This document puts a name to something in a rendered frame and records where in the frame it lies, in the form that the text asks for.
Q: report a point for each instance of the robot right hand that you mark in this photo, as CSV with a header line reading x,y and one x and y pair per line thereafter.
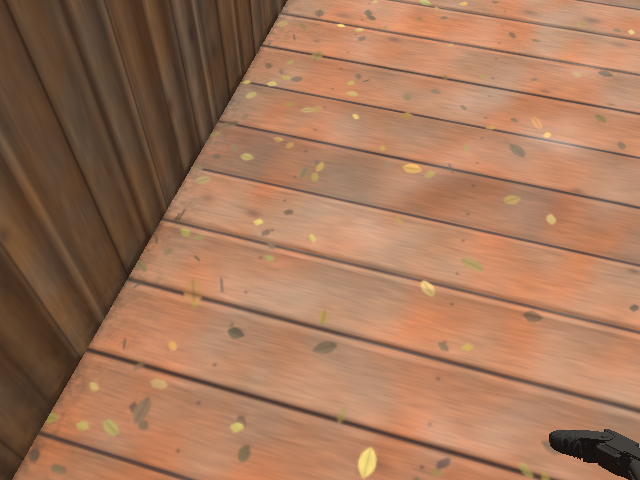
x,y
611,450

